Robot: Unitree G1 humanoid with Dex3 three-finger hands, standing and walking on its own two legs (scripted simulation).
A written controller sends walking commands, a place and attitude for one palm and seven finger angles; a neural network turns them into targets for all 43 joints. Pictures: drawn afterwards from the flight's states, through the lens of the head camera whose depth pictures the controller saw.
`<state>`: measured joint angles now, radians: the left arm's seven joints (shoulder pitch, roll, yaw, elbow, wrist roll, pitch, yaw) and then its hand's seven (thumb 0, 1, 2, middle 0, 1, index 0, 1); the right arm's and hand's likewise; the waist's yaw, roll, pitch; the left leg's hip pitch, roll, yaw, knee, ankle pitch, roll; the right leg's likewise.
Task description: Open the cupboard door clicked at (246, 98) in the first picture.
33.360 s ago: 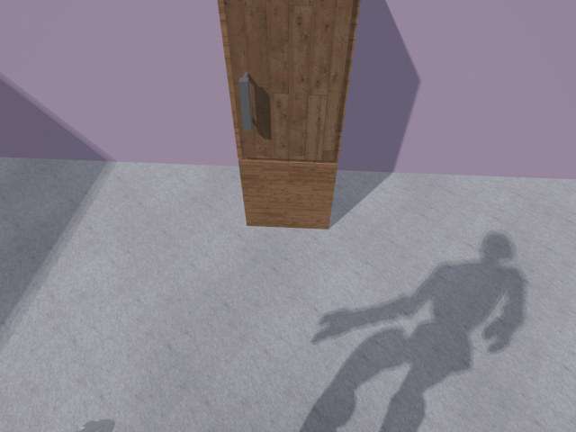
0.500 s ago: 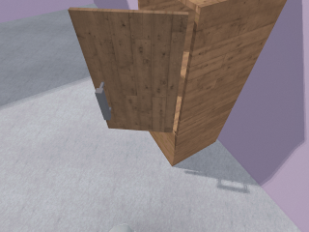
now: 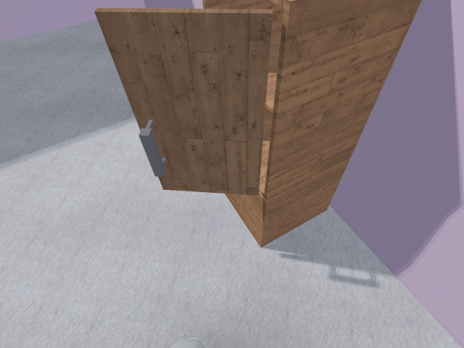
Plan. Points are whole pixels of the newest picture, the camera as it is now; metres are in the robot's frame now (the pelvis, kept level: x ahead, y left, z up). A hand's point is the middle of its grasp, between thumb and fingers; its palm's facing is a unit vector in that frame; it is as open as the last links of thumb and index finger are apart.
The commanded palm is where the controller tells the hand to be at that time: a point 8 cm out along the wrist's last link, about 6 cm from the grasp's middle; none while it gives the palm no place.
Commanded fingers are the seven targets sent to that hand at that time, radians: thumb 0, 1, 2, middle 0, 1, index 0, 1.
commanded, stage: come to a stop and stand still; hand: left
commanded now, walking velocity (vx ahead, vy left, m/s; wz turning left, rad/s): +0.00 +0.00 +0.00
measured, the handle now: (155, 148) +0.61 +0.26 -0.09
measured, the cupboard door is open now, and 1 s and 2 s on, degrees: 55 55 55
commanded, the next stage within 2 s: look again from close up in 0.38 s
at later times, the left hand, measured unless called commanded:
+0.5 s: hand out of the picture +0.01 +0.16 -0.17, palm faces +0.03 -0.98 -0.19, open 7.3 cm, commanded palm none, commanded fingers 0.00 0.90 0.90 -0.20 -0.30 -0.20 -0.30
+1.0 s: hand out of the picture +0.01 +0.20 -0.17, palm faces +0.01 -0.98 -0.21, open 7.4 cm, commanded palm none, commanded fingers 0.00 0.90 0.90 -0.20 -0.30 -0.20 -0.30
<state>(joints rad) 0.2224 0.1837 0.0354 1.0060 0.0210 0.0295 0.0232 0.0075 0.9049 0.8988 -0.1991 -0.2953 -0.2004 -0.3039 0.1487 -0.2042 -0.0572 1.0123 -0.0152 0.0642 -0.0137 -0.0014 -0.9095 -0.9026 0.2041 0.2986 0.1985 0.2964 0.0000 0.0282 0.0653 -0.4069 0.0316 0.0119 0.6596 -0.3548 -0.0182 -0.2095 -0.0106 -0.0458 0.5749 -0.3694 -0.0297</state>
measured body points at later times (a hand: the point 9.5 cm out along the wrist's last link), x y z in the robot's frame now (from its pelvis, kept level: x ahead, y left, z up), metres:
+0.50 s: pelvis +0.00 -0.02 +0.01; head +0.02 -0.02 +0.46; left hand +0.01 +0.21 -0.15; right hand -0.02 -0.23 -0.15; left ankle +0.00 +0.12 -0.73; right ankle -0.04 -0.10 -0.73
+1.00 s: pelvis -0.01 +0.02 +0.01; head +0.00 +0.01 +0.46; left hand +0.01 +0.25 -0.15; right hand +0.00 -0.21 -0.15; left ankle +0.00 +0.12 -0.73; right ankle -0.04 -0.10 -0.73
